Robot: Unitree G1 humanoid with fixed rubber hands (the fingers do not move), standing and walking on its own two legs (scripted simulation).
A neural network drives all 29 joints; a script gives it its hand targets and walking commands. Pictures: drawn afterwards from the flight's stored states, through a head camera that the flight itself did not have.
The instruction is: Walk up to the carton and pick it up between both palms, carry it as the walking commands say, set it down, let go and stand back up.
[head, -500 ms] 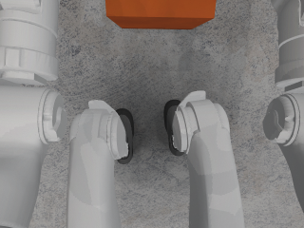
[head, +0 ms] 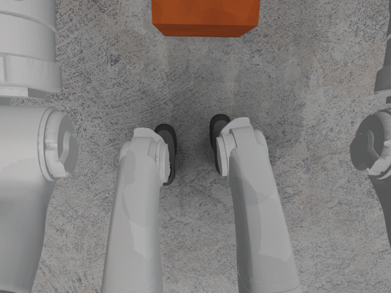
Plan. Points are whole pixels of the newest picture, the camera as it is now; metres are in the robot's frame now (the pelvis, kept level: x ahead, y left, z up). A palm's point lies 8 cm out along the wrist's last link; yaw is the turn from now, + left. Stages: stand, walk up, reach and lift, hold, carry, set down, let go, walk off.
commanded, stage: set down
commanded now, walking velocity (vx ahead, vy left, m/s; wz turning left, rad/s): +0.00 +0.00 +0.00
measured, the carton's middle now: out of the picture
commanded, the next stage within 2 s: let go in 0.52 s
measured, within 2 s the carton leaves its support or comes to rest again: neither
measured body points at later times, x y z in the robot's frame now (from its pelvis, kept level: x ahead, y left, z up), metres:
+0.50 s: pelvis +0.02 +0.00 +0.13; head +0.38 -0.05 +0.37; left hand +0.62 +0.12 +0.00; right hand +0.57 -0.29 +0.00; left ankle +0.11 +0.10 -0.50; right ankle +0.13 -0.09 -0.50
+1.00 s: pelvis +0.06 -0.01 +0.18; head +0.37 -0.04 +0.50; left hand +0.48 +0.16 +0.04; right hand +0.45 -0.27 +0.04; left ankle +0.11 +0.10 -0.50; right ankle +0.13 -0.10 -0.50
